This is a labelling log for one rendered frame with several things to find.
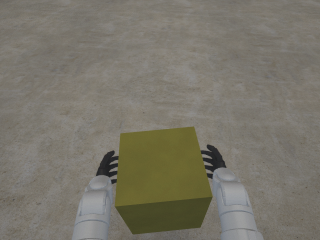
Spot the right robot hand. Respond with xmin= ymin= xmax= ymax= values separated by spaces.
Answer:
xmin=201 ymin=144 xmax=227 ymax=179

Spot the carton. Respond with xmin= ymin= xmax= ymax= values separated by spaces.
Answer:
xmin=115 ymin=126 xmax=213 ymax=235

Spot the left robot forearm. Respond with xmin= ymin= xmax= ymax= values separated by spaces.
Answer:
xmin=72 ymin=175 xmax=113 ymax=240

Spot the left robot hand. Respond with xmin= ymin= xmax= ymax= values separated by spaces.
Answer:
xmin=96 ymin=150 xmax=119 ymax=184

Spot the right robot forearm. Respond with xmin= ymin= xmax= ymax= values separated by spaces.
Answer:
xmin=212 ymin=167 xmax=264 ymax=240

